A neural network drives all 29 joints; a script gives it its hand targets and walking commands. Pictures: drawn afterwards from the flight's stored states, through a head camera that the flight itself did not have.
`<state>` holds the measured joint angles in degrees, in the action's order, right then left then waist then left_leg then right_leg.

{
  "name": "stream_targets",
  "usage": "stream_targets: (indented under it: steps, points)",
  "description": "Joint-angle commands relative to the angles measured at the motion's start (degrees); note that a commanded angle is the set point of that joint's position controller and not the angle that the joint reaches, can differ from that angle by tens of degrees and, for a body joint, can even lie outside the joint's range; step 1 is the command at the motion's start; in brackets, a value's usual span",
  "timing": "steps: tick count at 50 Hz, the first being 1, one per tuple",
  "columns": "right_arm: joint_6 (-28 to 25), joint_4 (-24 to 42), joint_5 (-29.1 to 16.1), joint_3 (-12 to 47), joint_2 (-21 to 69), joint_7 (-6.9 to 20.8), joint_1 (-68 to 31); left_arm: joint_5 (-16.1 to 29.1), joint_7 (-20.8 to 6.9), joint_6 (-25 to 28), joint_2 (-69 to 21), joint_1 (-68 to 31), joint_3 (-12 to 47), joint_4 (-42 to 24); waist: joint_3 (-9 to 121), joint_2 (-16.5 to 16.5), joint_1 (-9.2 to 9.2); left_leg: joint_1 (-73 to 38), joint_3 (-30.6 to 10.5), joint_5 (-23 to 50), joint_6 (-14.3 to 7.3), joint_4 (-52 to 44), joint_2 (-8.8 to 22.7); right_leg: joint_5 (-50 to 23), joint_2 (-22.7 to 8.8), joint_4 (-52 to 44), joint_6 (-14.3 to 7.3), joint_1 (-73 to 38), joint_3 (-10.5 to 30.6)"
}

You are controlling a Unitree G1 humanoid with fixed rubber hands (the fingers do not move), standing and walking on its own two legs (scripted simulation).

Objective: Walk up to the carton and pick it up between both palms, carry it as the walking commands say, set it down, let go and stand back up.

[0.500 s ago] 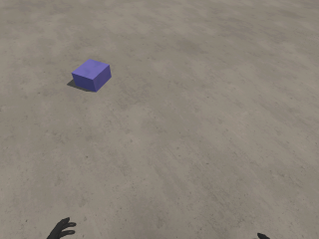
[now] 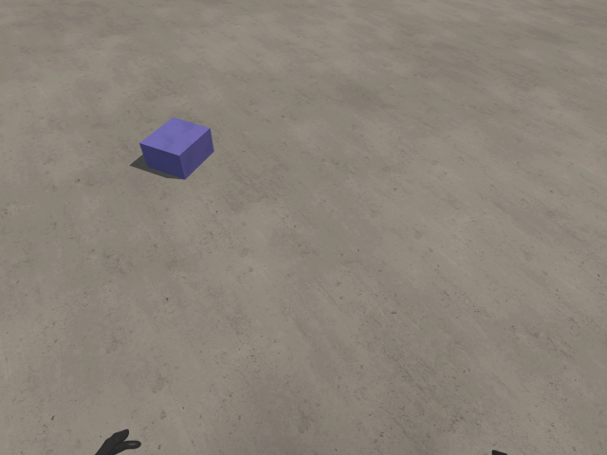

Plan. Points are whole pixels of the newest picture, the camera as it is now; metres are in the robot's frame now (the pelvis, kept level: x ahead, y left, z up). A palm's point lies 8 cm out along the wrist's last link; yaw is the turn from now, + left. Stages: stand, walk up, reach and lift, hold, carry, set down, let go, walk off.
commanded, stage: stand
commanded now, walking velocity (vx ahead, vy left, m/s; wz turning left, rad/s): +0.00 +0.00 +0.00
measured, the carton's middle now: (178, 147) +1.63 +0.66 -0.67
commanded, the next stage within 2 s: walk up in 0.14 s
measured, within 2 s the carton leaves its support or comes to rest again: neither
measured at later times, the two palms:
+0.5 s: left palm out of the picture +0.08 +0.31 -0.10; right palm out of the picture +0.11 -0.29 -0.09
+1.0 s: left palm (8, 434) +0.17 +0.41 -0.10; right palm (464, 424) +0.19 -0.22 -0.08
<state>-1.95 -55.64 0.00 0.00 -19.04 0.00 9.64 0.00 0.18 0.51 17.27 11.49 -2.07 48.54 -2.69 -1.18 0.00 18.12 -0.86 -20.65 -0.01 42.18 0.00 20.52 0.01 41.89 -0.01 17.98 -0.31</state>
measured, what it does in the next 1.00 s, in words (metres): walks ahead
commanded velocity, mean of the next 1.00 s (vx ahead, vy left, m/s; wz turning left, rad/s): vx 0.00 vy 0.00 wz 0.00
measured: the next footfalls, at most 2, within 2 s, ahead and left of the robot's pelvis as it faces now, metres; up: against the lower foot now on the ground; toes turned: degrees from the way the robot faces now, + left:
right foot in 1.12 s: +0.33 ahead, -0.04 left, +0.00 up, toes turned +4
left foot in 1.44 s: +0.37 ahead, +0.23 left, +0.00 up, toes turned +19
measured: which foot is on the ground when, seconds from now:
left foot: down 0.00-1.00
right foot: down 0.00-0.64, up 0.66-1.00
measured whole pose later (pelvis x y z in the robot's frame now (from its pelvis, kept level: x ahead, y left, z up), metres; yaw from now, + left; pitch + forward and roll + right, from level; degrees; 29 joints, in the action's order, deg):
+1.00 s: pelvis +0.12 +0.07 +0.01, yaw +9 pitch +0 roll +0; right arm -4.7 -53.9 0.0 -0.2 -19.8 3.6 19.0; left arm 0.0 -2.5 2.6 26.8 10.5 -2.9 50.6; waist -2.9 -4.5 0.0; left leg 14.5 1.0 -22.6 -3.5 37.1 -2.7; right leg 18.5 -4.5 54.6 -0.4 34.0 -0.4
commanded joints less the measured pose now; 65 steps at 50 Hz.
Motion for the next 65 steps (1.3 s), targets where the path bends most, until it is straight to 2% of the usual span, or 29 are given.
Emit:
stream_targets:
  steps: [1, 16, 17, 18, 19, 21, 24, 26, 28, 29, 30, 31, 32, 33, 37, 42, 46, 48, 50, 52, 53, 54, 55, 56, 57, 58, 61, 64, 65]
  points:
    - [-1.1, 2.0, 1.5, -3.1, -12.0, -0.5, -5.3, -0.9, 0.2, 1.9, 13.4, -5.2, -2.4, 0.8, 1.5, 0.2, 0.54, -0.8, -8.6, 3.8, -3.6, -15.5, 4.7, -2.5, -6.5, -15.2, -4.4, -2.7, 8.6]
    - [-0.9, 0.6, 0.8, -2.5, -11.9, -0.7, -6.9, -0.4, 0.4, 2.2, 13.8, -4.7, -1.7, 2.3, 5.0, 1.0, 0.56, -2.8, -7.9, 10.2, -3.6, -15.4, 5.0, -9.8, -6.2, -15.3, -3.7, -5.7, 7.5]
    - [-0.9, 5.3, 2.2, -6.5, -17.3, 2.1, -4.0, -1.9, -0.4, 4.2, 22.3, 3.4, -5.6, -1.3, 10.2, 1.0, 3.79, 9.4, -11.9, -14.1, -5.4, -9.8, 3.5, 19.3, -8.1, -16.2, -6.6, -15.3, 8.9]
    - [-0.7, 7.2, 2.2, -6.6, -17.5, 3.4, -7.9, -2.5, -0.3, 4.9, 25.4, 7.8, -7.6, 0.6, 4.2, -3.1, 6.01, 23.9, -6.4, -16.0, -2.8, -0.8, 0.3, 33.6, -14.6, -23.4, -10.9, -22.0, 19.7]
    - [-0.6, 8.8, 2.7, -6.6, -16.3, 3.8, -10.1, -2.7, -0.3, 5.6, 26.8, 7.9, -8.5, 0.1, 2.3, -10.3, 6.84, 30.7, -1.5, -9.8, -2.8, 15.0, 1.1, 36.0, -24.8, -30.7, -14.9, -22.3, 30.4]
    - [-0.6, 8.1, 3.0, -7.1, -18.0, 4.2, -9.0, -2.8, -0.3, 6.0, 25.8, 2.6, -8.1, -2.4, -1.7, -4.9, 4.82, 32.2, -3.2, -5.0, -1.2, 19.8, 5.1, 34.9, -27.6, -32.8, -16.6, -17.2, 30.8]
    - [-0.8, 8.2, 2.6, -8.1, -18.2, 5.8, -8.7, -3.2, -0.6, 6.4, 25.4, -1.0, -8.0, -3.4, -6.2, -7.9, 2.63, 22.2, -2.1, -5.6, -0.1, 12.5, 7.2, 30.9, -24.3, -32.7, -14.6, -5.0, 23.2]
    - [-1.1, 6.4, 2.1, -8.0, -18.5, 6.3, -4.3, -3.5, -1.3, 6.2, 25.8, -5.5, -7.8, -3.7, -8.6, -8.4, -1.07, 13.0, -1.2, -8.3, -1.1, 6.4, 6.7, 25.6, -23.9, -31.8, -13.0, 2.7, 17.7]
    - [-1.0, 2.7, 1.3, -8.4, -17.8, 6.3, 9.3, -3.4, -2.0, 5.6, 24.6, -12.8, -7.4, -4.6, -3.4, -7.1, -9.3, -8.6, 2.6, -3.7, -3.1, -3.3, 5.0, 21.1, -18.8, -22.0, -8.6, 12.1, 4.8]
    - [-1.0, -1.7, 1.5, -9.3, -19.9, 5.7, 19.1, -4.6, -1.9, 4.9, 20.9, -13.3, -6.4, -4.4, 2.6, 3.1, -13.13, -26.0, -1.1, -9.2, -4.6, -3.2, 1.7, 19.1, -12.5, -1.8, -5.9, 22.6, -1.1]
    - [-1.3, -0.9, 1.8, -10.0, -23.9, 4.1, 23.9, -4.2, -1.8, 4.5, 13.3, -11.3, -4.7, -5.1, -0.6, 24.0, -16.55, -24.6, -20.7, -29.4, -6.2, -21.1, 7.8, 15.5, -0.9, 27.8, -4.3, 31.8, -8.3]
    - [-2.4, 2.1, 2.2, -8.2, -24.1, 2.9, 17.4, -2.8, -1.9, 4.4, 11.7, -9.9, -3.6, -5.6, -4.7, 23.1, -12.17, -14.9, -44.4, -32.7, -5.6, -35.5, 13.6, 8.3, 0.8, 35.0, -4.3, 35.4, 3.2]
    - [-2.4, 4.9, 1.2, -8.3, -25.1, 2.3, 8.9, -2.5, -2.1, 3.8, 16.4, -8.7, -4.0, -4.3, -7.3, 11.0, -6.81, -7.2, -42.9, -33.2, -4.0, -37.9, 15.0, 2.4, -2.9, 32.5, -3.6, 31.0, 6.3]
    - [-2.7, 5.2, 1.1, -8.2, -24.8, 2.0, 5.3, -2.2, -2.6, 3.8, 20.1, -8.3, -4.7, -2.9, -7.7, 4.9, -4.89, -6.7, -44.3, -31.0, -4.7, -37.5, 15.6, 0.0, -3.4, 29.3, -2.8, 29.8, 6.4]
    - [-4.3, 5.9, -0.3, -8.2, -22.4, 1.4, 8.2, -1.7, -2.9, 3.9, 21.8, -6.0, -4.9, -3.0, 0.3, 8.8, -3.65, -14.3, -33.3, -2.5, -4.5, -27.1, 14.1, -2.4, -5.3, 22.8, -1.0, 26.0, 3.4]
    - [-4.5, 6.5, -0.4, -8.0, -21.1, 1.3, 9.7, -1.9, -3.0, 2.8, 21.3, -7.1, -4.3, -2.0, 1.7, 8.0, -4.23, -12.0, -25.6, -8.1, -5.7, -29.5, 11.0, -7.8, -6.7, 16.3, 0.3, 24.3, 2.4]
    - [-4.5, 5.4, -0.5, -8.0, -20.2, 1.3, 13.0, -1.6, -2.9, 3.5, 19.9, -11.4, -2.9, -4.3, 0.8, 11.5, -5.96, -16.2, -19.3, 11.4, -6.9, -26.5, 9.0, -8.3, -4.1, 5.3, 0.6, 24.1, -2.5]
    - [-4.3, 5.8, 0.0, -8.5, -21.0, 1.4, 15.3, -1.7, -2.6, 3.9, 20.0, -13.8, -3.2, -5.3, 2.1, 10.4, -7.33, -20.0, -21.4, 22.7, -7.4, -23.3, 11.3, -5.5, -4.1, 2.5, 0.4, 23.4, -2.4]
    - [-3.9, 5.3, 0.0, -8.4, -20.7, 1.2, 15.8, -1.4, -2.5, 4.9, 18.6, -13.9, -2.8, -5.7, 2.5, 11.1, -6.8, -20.6, -20.4, 30.2, -9.0, -20.2, 12.5, -4.5, -3.1, -3.1, -0.3, 21.1, -3.7]
    - [-3.4, 6.0, 0.0, -7.8, -19.6, 1.4, 13.4, -1.0, -2.5, 5.9, 17.7, -8.0, -2.9, -4.4, 6.2, 10.9, -3.69, -19.0, -17.9, 34.9, -8.8, -12.9, 11.9, -5.1, -1.3, -9.3, -1.3, 12.2, -5.0]
    - [-3.2, 7.6, -0.5, -7.4, -18.3, 1.6, 9.2, -0.9, -2.0, 6.4, 18.5, -0.1, -3.7, -1.7, 9.6, 8.3, 1.57, -10.2, -13.7, 35.6, -7.0, -3.7, 8.9, -7.8, -1.0, -16.9, -3.1, -4.0, -2.3]
    - [-3.9, 10.1, -1.3, -5.9, -14.6, 1.9, 5.6, -1.7, -1.4, 7.2, 23.0, 10.6, -5.2, 0.6, 16.8, -2.1, 7.49, 5.9, -8.9, 30.1, -3.3, 12.1, 3.6, -6.8, -8.6, -18.9, -7.7, -24.4, 10.5]
    - [-4.7, 10.3, -1.2, -3.7, -9.7, 1.9, 8.1, -1.5, -0.8, 7.4, 27.8, 15.1, -7.0, 0.8, 20.0, -14.1, 8.48, 24.0, -2.1, 0.9, -1.3, 26.4, -5.2, -1.8, -23.9, -22.1, -12.9, -38.9, 30.1]
    - [-4.9, 9.8, -0.4, -4.4, -14.7, 1.3, 6.5, -0.8, -0.9, 6.9, 29.4, 11.9, -6.9, 0.1, 17.1, -7.6, 6.94, 31.7, -3.7, -9.9, -1.9, 32.3, -2.4, -0.1, -29.6, -21.5, -16.3, -40.3, 35.8]
    - [-5.1, 10.7, 0.3, -4.8, -17.1, 1.2, 1.5, -0.6, -0.6, 6.8, 27.7, 10.9, -6.5, -0.7, 12.9, -2.3, 7.33, 33.7, -4.5, -7.2, -2.6, 32.1, 0.2, -6.3, -27.8, -19.3, -17.3, -38.7, 29.1]
    - [-4.5, 10.1, 1.1, -5.4, -17.5, 1.6, -0.3, -0.6, -0.7, 6.9, 25.6, 7.8, -5.5, -0.4, 7.6, -1.5, 6.86, 30.9, -5.4, -3.3, -2.9, 28.7, 3.5, -0.1, -26.3, -22.3, -16.7, -28.9, 24.2]
    - [-3.9, 9.0, 0.2, -5.6, -17.6, 4.2, 1.5, -1.0, -1.3, 6.9, 24.9, -0.8, -5.3, -2.8, -3.3, -7.6, 1.64, 21.8, -4.1, -2.8, -1.7, 15.4, 7.2, 13.6, -22.9, -31.1, -13.4, -8.7, 13.9]
    - [-3.1, 6.9, 0.5, -5.9, -17.8, 5.1, 2.4, -0.7, -2.3, 6.8, 25.4, -2.2, -5.5, -2.1, -7.0, -8.6, 1.7, 15.5, -2.0, -0.1, -0.8, 6.9, 6.5, 11.9, -24.2, -33.3, -13.3, -2.6, 9.9]
    - [-3.1, 7.1, 0.5, -5.8, -17.8, 5.3, 3.2, -0.6, -2.7, 6.6, 26.1, -3.0, -5.3, -2.1, -5.5, -13.1, 0.73, 10.6, -0.6, -1.8, -1.2, 3.4, 6.3, 13.0, -22.4, -32.0, -12.6, 0.0, 5.5]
